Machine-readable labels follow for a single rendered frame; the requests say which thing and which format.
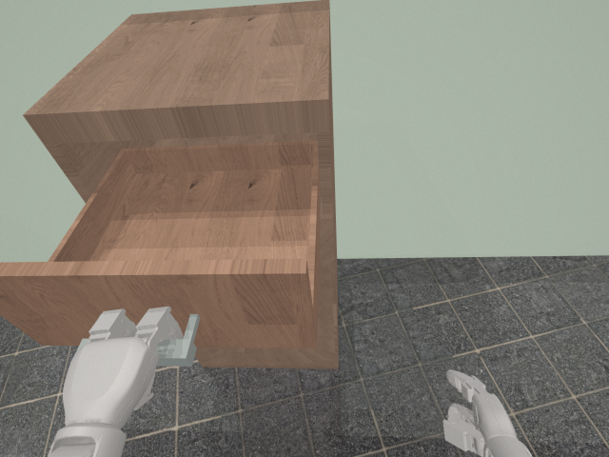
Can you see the robot left hand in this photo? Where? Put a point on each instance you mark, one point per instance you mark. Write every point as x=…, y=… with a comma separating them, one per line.
x=113, y=373

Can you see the right robot forearm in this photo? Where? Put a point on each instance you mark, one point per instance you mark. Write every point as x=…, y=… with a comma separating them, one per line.
x=505, y=446

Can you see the robot right hand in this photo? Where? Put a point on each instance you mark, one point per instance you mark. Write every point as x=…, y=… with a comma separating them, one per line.
x=467, y=429

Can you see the cabinet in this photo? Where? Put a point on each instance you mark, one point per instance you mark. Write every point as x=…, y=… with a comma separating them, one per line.
x=237, y=75

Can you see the drawer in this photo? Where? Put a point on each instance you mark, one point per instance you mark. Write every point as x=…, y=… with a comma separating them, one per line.
x=228, y=232

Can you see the handle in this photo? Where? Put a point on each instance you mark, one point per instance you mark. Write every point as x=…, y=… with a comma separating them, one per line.
x=174, y=352

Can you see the left robot forearm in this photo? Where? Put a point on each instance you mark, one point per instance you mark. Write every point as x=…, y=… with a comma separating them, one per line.
x=88, y=440

